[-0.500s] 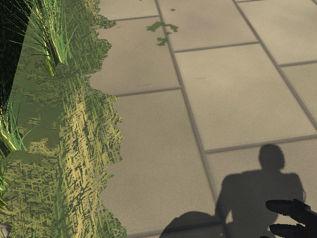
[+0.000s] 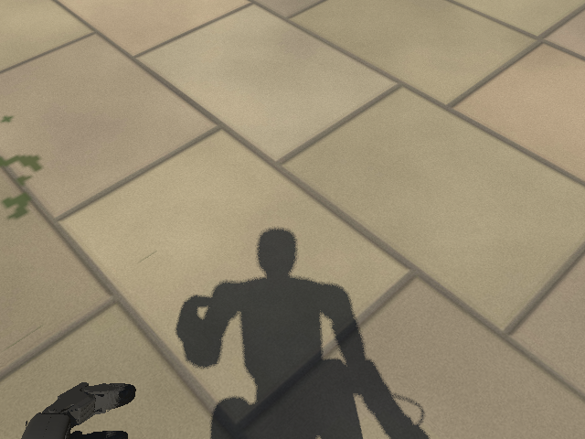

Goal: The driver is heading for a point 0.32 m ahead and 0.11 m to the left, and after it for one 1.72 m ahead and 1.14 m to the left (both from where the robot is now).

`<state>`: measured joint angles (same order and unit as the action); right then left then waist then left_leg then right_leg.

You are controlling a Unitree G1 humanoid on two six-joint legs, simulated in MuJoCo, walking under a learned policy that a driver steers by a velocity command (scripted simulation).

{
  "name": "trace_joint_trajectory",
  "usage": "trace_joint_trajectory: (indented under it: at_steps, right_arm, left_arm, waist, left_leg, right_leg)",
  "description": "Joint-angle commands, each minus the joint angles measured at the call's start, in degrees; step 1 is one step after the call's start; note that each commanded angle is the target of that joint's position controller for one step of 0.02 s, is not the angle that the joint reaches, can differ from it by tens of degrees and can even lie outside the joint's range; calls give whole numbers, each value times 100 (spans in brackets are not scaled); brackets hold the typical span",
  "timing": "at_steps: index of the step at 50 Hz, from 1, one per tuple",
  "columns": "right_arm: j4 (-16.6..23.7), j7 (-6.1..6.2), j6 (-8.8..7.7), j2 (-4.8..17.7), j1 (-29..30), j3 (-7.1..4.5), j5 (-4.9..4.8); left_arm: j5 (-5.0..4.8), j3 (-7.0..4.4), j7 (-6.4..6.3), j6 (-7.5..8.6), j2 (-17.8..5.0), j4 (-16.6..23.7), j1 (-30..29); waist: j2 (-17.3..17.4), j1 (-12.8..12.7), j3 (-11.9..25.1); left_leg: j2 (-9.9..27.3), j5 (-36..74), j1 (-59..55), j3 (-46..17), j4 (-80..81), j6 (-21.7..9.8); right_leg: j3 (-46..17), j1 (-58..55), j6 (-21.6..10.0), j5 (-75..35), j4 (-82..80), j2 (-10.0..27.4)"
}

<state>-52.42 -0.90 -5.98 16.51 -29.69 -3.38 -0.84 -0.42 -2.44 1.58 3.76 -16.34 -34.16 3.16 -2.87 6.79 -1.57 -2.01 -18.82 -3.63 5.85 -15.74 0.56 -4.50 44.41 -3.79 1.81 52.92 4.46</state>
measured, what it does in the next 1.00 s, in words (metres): walks ahead, turning left: right foot, then left foot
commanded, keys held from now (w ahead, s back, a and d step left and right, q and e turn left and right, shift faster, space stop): q+shift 1.00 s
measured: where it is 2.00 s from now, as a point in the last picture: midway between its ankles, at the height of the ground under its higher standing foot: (217, 436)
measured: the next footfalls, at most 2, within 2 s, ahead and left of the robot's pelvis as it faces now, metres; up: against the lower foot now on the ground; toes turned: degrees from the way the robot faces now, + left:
right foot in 0.12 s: +0.33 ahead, -0.11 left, +0.00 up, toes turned +4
left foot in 0.54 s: +0.26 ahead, +0.14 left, +0.00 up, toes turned +29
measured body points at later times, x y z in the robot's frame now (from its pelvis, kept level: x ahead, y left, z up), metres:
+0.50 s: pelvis +0.21 +0.00 +0.00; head +0.23 +0.03 +0.45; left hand +0.27 +0.32 -0.10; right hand +0.44 -0.23 -0.08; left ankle +0.24 +0.13 -0.71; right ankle +0.30 -0.12 -0.73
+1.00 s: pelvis +0.26 +0.02 +0.00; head +0.28 +0.06 +0.45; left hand +0.17 +0.35 -0.09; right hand +0.60 -0.04 -0.06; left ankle +0.23 +0.12 -0.73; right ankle +0.39 -0.04 -0.72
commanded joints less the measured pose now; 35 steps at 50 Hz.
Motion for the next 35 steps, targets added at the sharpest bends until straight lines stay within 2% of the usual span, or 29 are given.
trace_joint_trajectory:
  at_steps: [1,3,4,5,6,7,8,9,10,11,12,13,14,16,18,20,23,25,26,27,28,29,30,31,32,33,35]
  right_arm:
    - [403,29,-134,897,475,-28,-113]
    - [326,70,-30,1146,359,-66,-114]
    - [297,92,31,1173,332,-62,-110]
    - [308,107,92,1199,479,-53,-109]
    - [429,145,87,1027,554,-17,-36]
    - [714,134,79,312,233,169,213]
    - [549,108,71,157,-884,254,20]
    - [621,115,148,719,-604,87,-104]
    - [788,174,263,768,54,15,-138]
    - [824,242,389,656,360,-13,-90]
    - [823,276,559,551,285,-49,-76]
    - [836,287,716,371,142,-47,-100]
    - [907,308,813,236,162,-49,-101]
    - [1142,329,893,225,518,-90,-31]
    - [1276,257,911,280,784,-117,18]
    - [1338,143,935,352,972,-148,11]
    - [1554,9,1038,562,1374,-236,-6]
    - [1689,-45,1069,634,1517,-300,-1]
    - [1690,-37,1065,650,1459,-342,18]
    - [1642,13,1052,803,1287,-428,82]
    - [1684,125,999,1478,1091,-618,108]
    - [1947,145,849,1978,1234,-644,195]
    - [1962,42,648,1866,1067,-633,275]
    - [1970,12,508,1744,1198,-589,230]
    - [2031,48,485,1536,1500,-543,92]
    - [2133,122,539,1305,1818,-469,-10]
    - [2322,261,641,1111,2023,-394,33]
  left_arm:
    - [91,92,217,279,112,575,-607]
    - [70,-61,241,301,-272,583,-463]
    - [97,-161,208,313,-501,493,-95]
    - [141,-255,159,327,-665,311,617]
    - [265,-334,62,319,-911,139,1369]
    - [463,-361,-66,254,-1361,52,1960]
    - [567,-205,-38,197,-1129,315,1849]
    - [402,-238,-10,87,-978,424,1442]
    - [217,-176,-36,34,-668,341,1120]
    - [106,-106,-79,8,-395,190,901]
    - [105,-68,-100,-4,-253,137,624]
    - [167,-97,-106,-24,-289,102,329]
    - [218,-125,-116,-9,-324,88,94]
    - [245,-199,-172,38,-469,-9,-115]
    - [216,-273,-258,43,-629,-93,-230]
    - [145,-304,-312,-7,-700,-137,-398]
    - [7,-379,-281,-108,-847,-267,-353]
    - [-74,-427,-242,-198,-921,-361,-324]
    - [-127,-430,-231,-248,-885,-420,-295]
    - [-167,-409,-209,-307,-716,-544,-75]
    - [-42,-390,-189,-388,-551,-618,319]
    - [178,-340,-244,-413,-473,-260,59]
    - [191,-371,-298,-387,-642,-150,-420]
    - [67,-389,-332,-363,-658,-130,-552]
    - [69,-418,-382,-348,-683,-239,-427]
    - [128,-450,-417,-336,-772,-303,-352]
    - [146,-452,-373,-288,-704,-382,-281]
  waist:
    - [534,-362,-502]
    - [835,-540,-310]
    - [999,-767,-39]
    - [1114,-1246,366]
    - [1101,-1615,913]
    - [-520,-1400,2022]
    - [-1315,-1042,3686]
    - [-804,-1052,3610]
    - [-401,-977,2592]
    - [-56,-840,1801]
    - [-199,-597,1358]
    - [-384,-382,1059]
    - [-444,-275,829]
    - [-406,-241,628]
    - [-298,-256,738]
    - [-295,-262,792]
    - [-324,-370,703]
    - [-242,-355,642]
    - [-114,-311,625]
    - [262,-308,509]
    - [1798,-436,156]
    - [2636,-656,65]
    - [1792,-290,590]
    - [1348,-392,559]
    - [974,-590,560]
    - [952,-711,609]
    - [974,-805,918]
  left_leg:
    - [1192,3917,1581,-731,793,-928]
    - [1332,4550,706,-913,250,-801]
    - [1336,5054,421,-982,-283,-676]
    - [1194,5359,528,-908,-1176,-488]
    - [882,4476,1346,-878,-2426,-196]
    - [89,-439,2936,-640,-4933,138]
    - [-130,-2267,3437,-1816,-6512,212]
    - [202,-1898,3593,-1706,-6884,304]
    - [466,-1520,4113,-1229,-6653,376]
    - [652,-1188,4232,-1050,-6423,473]
    - [787,-1039,3931,-1016,-6302,544]
    - [859,-982,3505,-948,-6152,588]
    - [878,-911,3299,-835,-5945,597]
    - [974,-540,3250,-765,-5301,546]
    - [1081,176,3046,-764,-4620,404]
    - [1016,784,2666,-611,-3945,248]
    - [909,653,2533,-353,-3327,45]
    - [777,463,2383,-123,-2735,-153]
    - [633,592,2156,-3,-2321,-291]
    - [508,884,1899,-168,-1837,-502]
    - [1276,3059,1580,-1625,-902,-946]
    - [2059,3038,1043,-3818,-434,-1926]
    - [2197,2149,1043,-4092,-112,-2144]
    - [2001,1691,1014,-3789,-56,-1878]
    - [1770,1455,1033,-3438,-168,-1547]
    - [1640,1481,1163,-3178,-276,-1348]
    - [1328,1910,1344,-2839,-420,-1192]
  right_leg:
    - [639,-1731,72,-1155,-1452,-378]
    - [521,-1905,-4,-751,-2046,-593]
    - [495,-2300,-93,-695,-2239,-695]
    - [484,-3208,-220,-1157,-2551,-704]
    - [134,-4606,-338,-2575,-2392,-191]
    - [-1307,-6526,-799,-5913,-1530,1624]
    - [-2764,-7292,-1580,-6694,-1570,2615]
    - [-2420,-6541,-1695,-5174,-2082,2378]
    - [-1719,-5740,-1495,-3944,-2349,2027]
    - [-1213,-4854,-1315,-3205,-2667,1707]
    - [-782,-3997,-1221,-2563,-2992,1536]
    - [-447,-3163,-1141,-1847,-3364,1496]
    - [-175,-2629,-1134,-1403,-3648,1487]
    - [257,-2317,-1137,-1074,-3898,1525]
    - [616,-2398,-1074,-808,-3915,1560]
    - [993,-2432,-945,-421,-3886,1507]
    - [1199,-2835,-765,11,-3700,1658]
    - [1308,-3111,-542,244,-3348,1724]
    - [1438,-3131,-340,510,-2993,1625]
    - [1623,-2989,-42,1076,-2299,1336]
    - [2107,-2138,480,2323,-670,621]
    - [1407,-302,878,3805,986,-345]
    - [346,-26,725,3650,1738,-479]
    - [51,77,528,3100,1739,-437]
    - [-91,62,436,2559,1537,-324]
    - [-175,-78,432,2203,1296,-271]
    - [-149,-590,488,1748,1080,-438]
Velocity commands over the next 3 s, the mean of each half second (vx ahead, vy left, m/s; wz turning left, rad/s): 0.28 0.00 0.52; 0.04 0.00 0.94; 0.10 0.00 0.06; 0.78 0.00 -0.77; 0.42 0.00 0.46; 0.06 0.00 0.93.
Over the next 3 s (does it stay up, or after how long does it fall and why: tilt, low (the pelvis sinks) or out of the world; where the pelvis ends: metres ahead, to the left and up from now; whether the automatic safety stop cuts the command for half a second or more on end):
stays up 1.07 0.18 0.01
